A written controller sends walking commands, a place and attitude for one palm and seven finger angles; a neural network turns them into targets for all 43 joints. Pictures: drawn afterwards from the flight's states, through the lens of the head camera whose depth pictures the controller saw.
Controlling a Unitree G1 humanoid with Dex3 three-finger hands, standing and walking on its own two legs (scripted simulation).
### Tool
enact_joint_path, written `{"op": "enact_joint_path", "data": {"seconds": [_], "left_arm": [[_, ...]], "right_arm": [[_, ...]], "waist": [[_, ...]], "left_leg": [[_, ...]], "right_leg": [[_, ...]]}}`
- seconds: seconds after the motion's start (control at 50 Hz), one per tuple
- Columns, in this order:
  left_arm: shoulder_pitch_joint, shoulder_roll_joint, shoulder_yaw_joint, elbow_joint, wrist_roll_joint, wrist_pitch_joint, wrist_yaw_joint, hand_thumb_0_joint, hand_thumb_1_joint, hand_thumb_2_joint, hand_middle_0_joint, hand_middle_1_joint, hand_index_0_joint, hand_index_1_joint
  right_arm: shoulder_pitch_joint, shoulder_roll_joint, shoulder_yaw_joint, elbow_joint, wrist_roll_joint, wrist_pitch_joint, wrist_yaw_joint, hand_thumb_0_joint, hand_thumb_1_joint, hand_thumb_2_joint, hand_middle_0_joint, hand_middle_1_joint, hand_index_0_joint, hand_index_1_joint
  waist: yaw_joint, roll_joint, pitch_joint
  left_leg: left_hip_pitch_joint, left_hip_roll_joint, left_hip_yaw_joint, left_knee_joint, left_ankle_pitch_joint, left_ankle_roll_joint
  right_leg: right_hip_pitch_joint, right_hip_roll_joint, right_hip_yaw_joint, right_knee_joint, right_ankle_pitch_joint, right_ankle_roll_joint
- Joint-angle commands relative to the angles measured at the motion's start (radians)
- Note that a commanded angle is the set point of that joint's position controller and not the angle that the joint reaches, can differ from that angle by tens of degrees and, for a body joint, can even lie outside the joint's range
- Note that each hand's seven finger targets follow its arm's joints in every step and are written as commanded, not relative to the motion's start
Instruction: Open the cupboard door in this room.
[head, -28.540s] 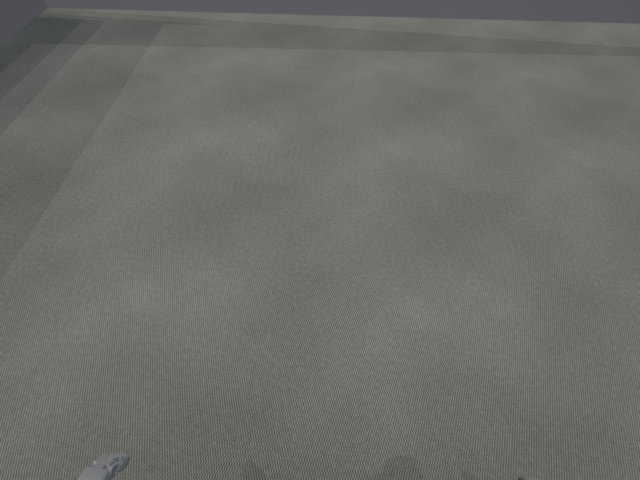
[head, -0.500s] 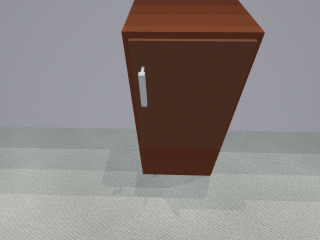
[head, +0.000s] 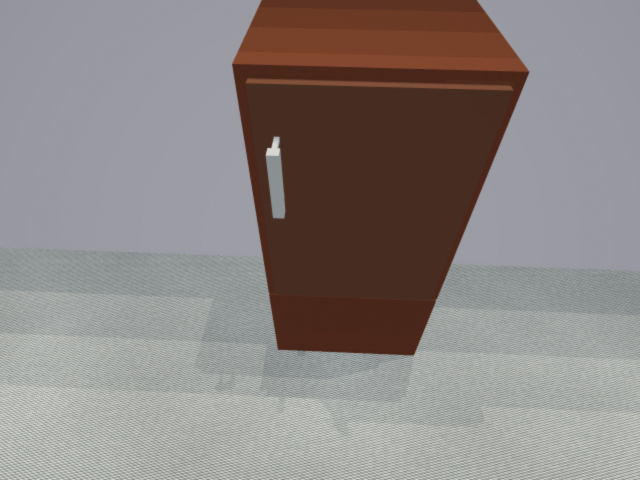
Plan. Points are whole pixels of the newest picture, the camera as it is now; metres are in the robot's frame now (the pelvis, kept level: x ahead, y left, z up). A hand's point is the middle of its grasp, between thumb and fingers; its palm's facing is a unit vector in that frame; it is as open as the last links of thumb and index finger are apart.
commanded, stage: look again from close up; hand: left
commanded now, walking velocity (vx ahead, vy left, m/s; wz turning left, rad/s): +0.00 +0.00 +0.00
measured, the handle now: (277, 178) +0.62 +0.11 +0.02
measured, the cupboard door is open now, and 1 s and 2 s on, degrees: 0 0 0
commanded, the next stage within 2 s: shuffle to correct the standing spot in 0.10 s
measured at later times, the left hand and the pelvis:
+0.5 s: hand out of the picture +0.05 +0.13 -0.18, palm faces -0.01 -0.98 -0.18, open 7.4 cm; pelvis +0.05 -0.04 -0.01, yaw -1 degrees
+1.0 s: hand out of the picture +0.04 +0.10 -0.16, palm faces +0.05 -0.96 -0.26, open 7.4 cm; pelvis +0.06 -0.06 +0.01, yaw -2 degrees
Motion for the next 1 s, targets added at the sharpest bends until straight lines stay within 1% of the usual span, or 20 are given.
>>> {"op": "enact_joint_path", "data": {"seconds": [0.0, 0.18, 0.26, 0.36, 0.4, 0.44, 0.46, 0.48, 0.5, 0.52, 0.54, 0.56, 0.62, 0.7, 0.8, 0.9, 0.92, 0.94, 0.96, 0.98], "left_arm": [[0.039, 0.09, 0.017, -0.036, -0.003, -0.02, 0.007, 0.0, 0.9, 0.9, -0.2, -0.3, -0.2, -0.3], [0.034, 0.097, 0.012, -0.02, -0.008, -0.024, 0.01, 0.0, 0.9, 0.9, -0.2, -0.3, -0.2, -0.3], [0.042, 0.095, 0.02, -0.023, 0.0, -0.011, -0.001, 0.0, 0.9, 0.9, -0.2, -0.3, -0.2, -0.3], [0.036, 0.086, 0.038, -0.062, 0.015, 0.007, -0.023, 0.0, 0.9, 0.9, -0.2, -0.3, -0.2, -0.3], [0.035, 0.083, 0.046, -0.075, 0.018, 0.009, -0.028, 0.0, 0.9, 0.9, -0.2, -0.3, -0.2, -0.3], [0.042, 0.078, 0.052, -0.084, 0.018, 0.006, -0.032, 0.0, 0.9, 0.9, -0.2, -0.3, -0.2, -0.3], [0.066, 0.069, 0.054, -0.079, 0.016, 0.0, -0.032, 0.0, 0.9, 0.9, -0.2, -0.3, -0.2, -0.3], [0.104, 0.071, 0.055, -0.068, 0.015, -0.008, -0.027, 0.0, 0.9, 0.9, -0.2, -0.3, -0.2, -0.3], [0.141, 0.106, 0.058, -0.051, 0.013, -0.018, -0.015, 0.0, 0.9, 0.9, -0.2, -0.3, -0.2, -0.3], [0.161, 0.142, 0.06, -0.035, 0.003, -0.026, 0.001, 0.0, 0.9, 0.9, -0.2, -0.3, -0.2, -0.3], [0.172, 0.139, 0.055, -0.022, -0.004, -0.033, 0.016, 0.0, 0.9, 0.9, -0.2, -0.3, -0.2, -0.3], [0.164, 0.135, 0.048, -0.019, -0.004, -0.036, 0.027, 0.0, 0.9, 0.9, -0.2, -0.3, -0.2, -0.3], [0.127, 0.157, 0.047, -0.034, -0.003, -0.033, 0.039, 0.0, 0.9, 0.9, -0.2, -0.3, -0.2, -0.3], [0.127, 0.179, 0.061, -0.045, -0.005, -0.014, 0.043, 0.0, 0.9, 0.9, -0.2, -0.3, -0.2, -0.3], [0.126, 0.16, 0.066, -0.067, -0.002, -0.004, 0.043, 0.0, 0.9, 0.9, -0.2, -0.3, -0.2, -0.3], [0.109, 0.14, 0.061, -0.099, 0.002, -0.009, 0.039, 0.0, 0.9, 0.9, -0.2, -0.3, -0.2, -0.3], [0.147, 0.168, 0.06, -0.133, 0.006, -0.033, 0.076, 0.0, 0.9, 0.9, -0.2, -0.3, -0.2, -0.3], [0.138, 0.227, 0.082, -0.144, 0.002, -0.046, 0.078, 0.0, 0.9, 0.9, -0.2, -0.3, -0.2, -0.3], [0.16, 0.218, 0.081, -0.166, 0.01, -0.043, 0.077, 0.0, 0.9, 0.9, -0.2, -0.3, -0.2, -0.3], [0.112, 0.241, 0.083, -0.193, 0.0, -0.04, 0.073, 0.0, 0.9, 0.9, -0.2, -0.3, -0.2, -0.3]], "right_arm": [[0.06, -0.089, -0.015, -0.025, 0.003, -0.021, -0.008, 0.0, -0.9, -0.9, 0.2, 0.3, 0.2, 0.3], [0.06, -0.081, -0.004, 0.0, 0.008, -0.03, -0.014, 0.0, -0.9, -0.9, 0.2, 0.3, 0.2, 0.3], [0.071, -0.106, -0.016, 0.008, -0.001, -0.026, -0.016, 0.0, -0.9, -0.9, 0.2, 0.3, 0.2, 0.3], [0.074, -0.156, -0.047, -0.013, -0.008, -0.017, -0.028, 0.0, -0.9, -0.9, 0.2, 0.3, 0.2, 0.3], [0.084, -0.164, -0.055, -0.021, -0.009, -0.019, -0.034, 0.0, -0.9, -0.9, 0.2, 0.3, 0.2, 0.3], [0.081, -0.167, -0.061, -0.032, -0.01, -0.023, -0.038, 0.0, -0.9, -0.9, 0.2, 0.3, 0.2, 0.3], [0.073, -0.159, -0.057, -0.037, -0.009, -0.025, -0.039, 0.0, -0.9, -0.9, 0.2, 0.3, 0.2, 0.3], [0.056, -0.135, -0.05, -0.04, -0.006, -0.029, -0.038, 0.0, -0.9, -0.9, 0.2, 0.3, 0.2, 0.3], [0.046, -0.095, -0.037, -0.044, 0.002, -0.037, -0.036, 0.0, -0.9, -0.9, 0.2, 0.3, 0.2, 0.3], [0.053, -0.056, -0.023, -0.044, 0.007, -0.034, -0.034, 0.0, -0.9, -0.9, 0.2, 0.3, 0.2, 0.3], [0.032, -0.048, -0.02, -0.046, 0.009, -0.022, -0.037, 0.0, -0.9, -0.9, 0.2, 0.3, 0.2, 0.3], [0.037, -0.052, -0.024, -0.039, 0.015, -0.013, -0.04, 0.0, -0.9, -0.9, 0.2, 0.3, 0.2, 0.3], [0.029, -0.043, -0.028, -0.027, 0.025, 0.004, -0.038, 0.0, -0.9, -0.9, 0.2, 0.3, 0.2, 0.3], [-0.004, -0.065, -0.045, -0.051, 0.022, 0.039, -0.03, 0.0, -0.9, -0.9, 0.2, 0.3, 0.2, 0.3], [-0.061, -0.081, -0.06, -0.094, 0.017, 0.065, -0.018, 0.0, -0.9, -0.9, 0.2, 0.3, 0.2, 0.3], [-0.084, -0.072, -0.06, -0.115, 0.018, 0.065, -0.009, 0.0, -0.9, -0.9, 0.2, 0.3, 0.2, 0.3], [-0.136, -0.076, -0.053, -0.238, 0.009, 0.026, -0.018, 0.0, -0.9, -0.9, 0.2, 0.3, 0.2, 0.3], [-0.078, -0.068, -0.042, -0.231, 0.017, 0.02, -0.021, 0.0, -0.9, -0.9, 0.2, 0.3, 0.2, 0.3], [-0.043, -0.07, -0.052, -0.217, 0.016, 0.014, -0.018, 0.0, -0.9, -0.9, 0.2, 0.3, 0.2, 0.3], [-0.024, -0.076, -0.059, -0.24, 0.031, 0.014, -0.012, 0.0, -0.9, -0.9, 0.2, 0.3, 0.2, 0.3]], "waist": [[-0.007, -0.006, 0.051], [-0.001, -0.012, 0.026], [-0.003, -0.001, 0.062], [-0.005, 0.067, 0.133], [-0.007, 0.076, 0.114], [-0.001, 0.059, 0.081], [0.013, 0.034, 0.055], [0.03, -0.009, 0.03], [0.035, -0.12, -0.004], [0.031, -0.23, -0.027], [0.039, -0.223, -0.013], [0.026, -0.156, -0.014], [0.021, -0.051, -0.026], [0.032, -0.073, -0.019], [0.035, -0.124, 0.043], [0.021, -0.119, 0.058], [0.011, -0.082, 0.03], [-0.035, -0.119, -0.031], [-0.004, -0.127, -0.125], [-0.02, -0.15, -0.162]], "left_leg": [[-0.024, 0.162, -0.195, -0.131, -0.134, -0.026], [0.024, 0.162, -0.158, -0.09, 0.051, -0.03], [0.003, 0.198, -0.2, -0.121, -0.167, -0.01], [0.005, 0.315, -0.337, -0.198, -0.311, 0.063], [0.044, 0.356, -0.36, -0.177, -0.215, 0.097], [0.075, 0.36, -0.33, -0.113, -0.039, 0.105], [0.044, 0.33, -0.276, -0.058, 0.045, 0.087], [-0.03, 0.254, -0.182, 0.021, 0.102, 0.041], [-0.117, 0.152, -0.064, 0.137, 0.062, -0.015], [-0.196, 0.077, -0.002, 0.217, -0.151, -0.055], [-0.229, 0.069, -0.034, 0.305, -0.347, -0.071], [-0.227, 0.076, -0.074, 0.357, -0.353, -0.074], [-0.213, 0.064, -0.077, 0.38, -0.3, -0.082], [-0.229, 0.038, -0.071, 0.439, -0.224, -0.095], [-0.272, 0.03, -0.1, 0.534, -0.177, -0.101], [-0.235, 0.049, -0.116, 0.485, -0.146, -0.095], [-0.298, -0.062, -0.058, 0.528, -0.42, -0.116], [-0.318, -0.036, -0.052, 0.525, -0.343, -0.074], [-0.286, -0.043, -0.057, 0.432, -0.19, -0.054], [-0.258, -0.059, -0.044, 0.349, -0.097, -0.051]], "right_leg": [[-0.008, -0.107, 0.143, -0.099, -0.026, -0.035], [0.051, -0.118, 0.133, -0.094, 0.097, -0.032], [0.003, -0.08, 0.099, -0.047, -0.071, -0.04], [-0.134, -0.032, 0.03, 0.096, -0.137, -0.033], [-0.166, -0.032, 0.022, 0.145, -0.15, -0.027], [-0.152, -0.036, 0.018, 0.119, -0.141, -0.024], [-0.074, -0.043, 0.031, 0.051, -0.079, -0.025], [0.05, -0.077, 0.084, -0.015, 0.072, -0.032], [0.184, -0.163, 0.2, -0.047, 0.333, -0.038], [0.283, -0.261, 0.289, -0.073, 0.669, -0.041], [0.309, -0.311, 0.288, -0.057, 1.024, -0.023], [0.31, -0.312, 0.257, -0.026, 1.215, -0.009], [0.315, -0.294, 0.192, -0.012, 1.23, -0.01], [0.308, -0.273, 0.163, -0.04, 1.098, 0.008], [0.238, -0.261, 0.152, -0.07, 0.936, -0.002], [0.164, -0.246, 0.17, -0.112, 0.664, -0.042], [0.267, -0.246, 0.351, -0.035, 1.605, 0.057], [0.373, -0.278, 0.199, 0.067, 1.818, 0.097], [0.428, -0.234, 0.141, 0.166, 1.695, 0.107], [0.442, -0.197, 0.095, 0.163, 1.467, 0.064]]}}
